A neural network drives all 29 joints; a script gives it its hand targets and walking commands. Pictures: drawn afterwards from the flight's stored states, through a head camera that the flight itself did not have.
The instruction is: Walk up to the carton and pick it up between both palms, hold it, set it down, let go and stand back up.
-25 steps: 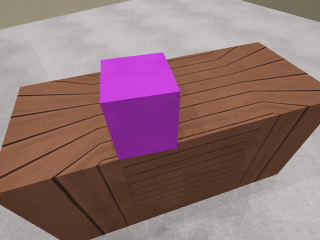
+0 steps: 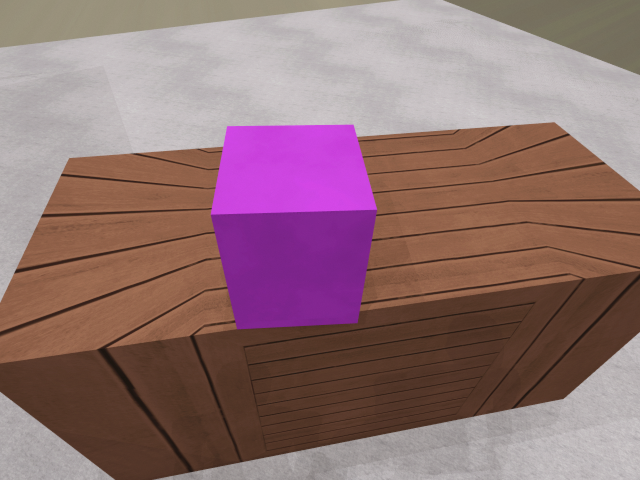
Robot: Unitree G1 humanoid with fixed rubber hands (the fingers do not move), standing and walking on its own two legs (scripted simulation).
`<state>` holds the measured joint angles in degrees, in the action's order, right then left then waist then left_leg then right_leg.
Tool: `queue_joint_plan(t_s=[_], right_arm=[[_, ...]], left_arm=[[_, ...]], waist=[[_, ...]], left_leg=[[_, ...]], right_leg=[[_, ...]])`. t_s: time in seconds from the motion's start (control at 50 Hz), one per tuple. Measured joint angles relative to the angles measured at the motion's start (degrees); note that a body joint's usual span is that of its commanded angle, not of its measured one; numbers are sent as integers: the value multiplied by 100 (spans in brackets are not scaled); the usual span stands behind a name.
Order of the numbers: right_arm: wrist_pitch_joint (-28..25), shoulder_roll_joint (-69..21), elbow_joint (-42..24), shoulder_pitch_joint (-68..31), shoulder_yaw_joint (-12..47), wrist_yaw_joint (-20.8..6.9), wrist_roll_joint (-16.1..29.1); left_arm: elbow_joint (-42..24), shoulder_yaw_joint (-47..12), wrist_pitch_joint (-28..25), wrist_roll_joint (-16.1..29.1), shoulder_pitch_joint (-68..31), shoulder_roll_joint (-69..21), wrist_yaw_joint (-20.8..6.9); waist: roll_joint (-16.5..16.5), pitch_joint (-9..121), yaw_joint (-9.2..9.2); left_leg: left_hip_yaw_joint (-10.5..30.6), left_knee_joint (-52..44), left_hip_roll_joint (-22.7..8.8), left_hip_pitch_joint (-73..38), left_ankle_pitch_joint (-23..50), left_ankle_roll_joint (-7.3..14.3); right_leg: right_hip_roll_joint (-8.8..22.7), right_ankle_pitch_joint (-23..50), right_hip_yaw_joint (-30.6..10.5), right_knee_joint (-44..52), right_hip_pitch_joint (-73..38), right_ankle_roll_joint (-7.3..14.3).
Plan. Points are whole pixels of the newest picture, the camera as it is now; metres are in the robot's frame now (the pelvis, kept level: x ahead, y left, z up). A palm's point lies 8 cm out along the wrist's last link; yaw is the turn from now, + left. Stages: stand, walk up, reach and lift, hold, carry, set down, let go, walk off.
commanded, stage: walk up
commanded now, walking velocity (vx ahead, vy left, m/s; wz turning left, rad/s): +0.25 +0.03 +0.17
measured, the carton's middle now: (294, 228) +0.49 +0.06 +0.04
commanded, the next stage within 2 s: none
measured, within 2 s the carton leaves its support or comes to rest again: neither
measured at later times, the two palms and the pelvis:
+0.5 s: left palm out of the picture +0.10 +0.19 -0.15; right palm out of the picture +0.17 -0.22 -0.15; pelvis +0.13 -0.01 +0.00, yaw +0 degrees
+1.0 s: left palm out of the picture +0.16 +0.18 -0.18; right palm (487, 437) +0.26 -0.26 -0.18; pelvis +0.26 -0.03 -0.04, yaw +2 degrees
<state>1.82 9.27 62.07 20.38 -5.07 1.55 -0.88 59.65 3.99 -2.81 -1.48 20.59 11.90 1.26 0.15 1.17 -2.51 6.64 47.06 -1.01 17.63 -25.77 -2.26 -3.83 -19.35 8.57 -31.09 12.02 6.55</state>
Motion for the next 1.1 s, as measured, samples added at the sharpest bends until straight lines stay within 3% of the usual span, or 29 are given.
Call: queue_joint_plan(t_s=[0.06, 0.12, 0.26, 0.3, 0.34, 0.38, 0.44, 0.5, 0.54, 0.6, 0.68, 0.82, 1.0, 1.02, 1.06, 1.08, 1.1], right_arm=[[-98, 94, -178, -364, 5, -100, -24], [-190, 119, -314, -632, 31, -183, -16], [-68, -52, -500, -1204, 257, -38, 90], [-42, -136, -489, -1221, 308, -19, 106], [-81, -308, -414, -1270, 368, 18, 80], [-154, -383, -406, -1235, 413, 41, 62], [-179, -361, -340, -1100, 405, 110, 29], [-214, -339, -173, -898, 439, 203, -30], [-187, -273, -38, -808, 407, 230, -25], [-115, -154, 112, -659, 368, 152, 88], [-102, -168, 177, -545, 358, 129, 116], [34, -150, 304, -457, 360, 99, 123], [56, -160, 232, -456, 288, 140, 25], [15, -132, 200, -447, 271, 151, -11], [-130, -132, 146, -451, 245, 191, -83], [-212, -134, 132, -425, 256, 204, -99], [-278, -102, 149, -399, 253, 216, -116]], left_arm=[[161, -42, -43, 38, 389, -110, 43], [273, -124, -102, 80, 604, -239, 39], [401, -464, -63, 50, 580, -733, 143], [391, -501, -22, 43, 576, -777, 172], [455, -503, 17, 72, 493, -686, 182], [466, -488, 70, 176, 442, -653, 179], [460, -428, 243, 242, 258, -632, 145], [317, -361, 280, 132, -168, -493, 85], [223, -354, 178, 73, -465, -461, 95], [242, -348, 112, 53, -643, -473, 140], [315, -373, 160, 60, -623, -446, 169], [477, -444, 134, 81, -330, -492, 250], [688, -406, 83, 235, 436, -273, 224], [690, -383, 108, 277, 488, -257, 220], [712, -326, 235, 328, 346, -193, 192], [665, -307, 317, 313, 114, -164, 168], [539, -305, 367, 318, -142, -175, 143]], waist=[[-72, -40, -70], [-232, -109, -43], [-447, -556, 47], [-381, -600, -4], [79, -705, -21], [379, -676, -17], [351, -554, 187], [273, -482, 269], [169, -544, 240], [-182, -524, 303], [-183, -437, 395], [47, -494, 251], [615, -346, 84], [590, -322, 110], [487, -344, 489], [407, -449, 618], [275, -562, 622]], left_leg=[[-219, 1067, 60, 483, 467, 94], [-337, 1270, -76, 839, 1102, 136], [-763, -333, -150, 569, 1032, 283], [-946, -778, -84, 304, 993, 332], [-1091, -932, 112, 34, 739, 364], [-1231, -1004, 180, -111, 761, 387], [-1246, -1030, 64, -285, 590, 378], [-1287, -1275, 55, -480, 616, 299], [-1305, -1314, 70, -568, 594, 248], [-1159, -1399, -77, -748, 518, 133], [-1155, -1682, -80, -967, 585, 84], [-1030, -1279, -82, -1128, 52, -24], [-1128, -609, 166, -1355, -836, 47], [-1168, -515, 147, -1374, -973, 88], [-995, -342, 103, -1270, -1206, 79], [-873, -308, 108, -1234, -1203, 16], [-835, -321, 90, -1225, -1183, -14]], right_leg=[[44, 81, -55, 427, -385, -64], [28, 185, 40, 907, -781, -81], [-78, -328, 174, 530, -967, -51], [-121, -615, 196, 232, -965, -52], [109, -923, 129, -122, -998, -80], [265, -619, 14, -607, -846, -308], [178, -934, -214, -1376, -562, -601], [263, -1502, -602, -1176, -395, -577], [417, -475, -694, -219, -550, -582], [244, -458, -555, 49, -833, -373], [216, -557, -559, 311, -1060, -276], [214, -1057, -441, 6, -1313, -220], [521, -2084, -501, -959, -1424, -362], [530, -2109, -529, -1350, -1278, -456], [485, -1698, -481, -2608, -673, -656], [436, -1844, -561, -3091, -357, -668], [382, -2183, -718, -3426, 0, -650]])
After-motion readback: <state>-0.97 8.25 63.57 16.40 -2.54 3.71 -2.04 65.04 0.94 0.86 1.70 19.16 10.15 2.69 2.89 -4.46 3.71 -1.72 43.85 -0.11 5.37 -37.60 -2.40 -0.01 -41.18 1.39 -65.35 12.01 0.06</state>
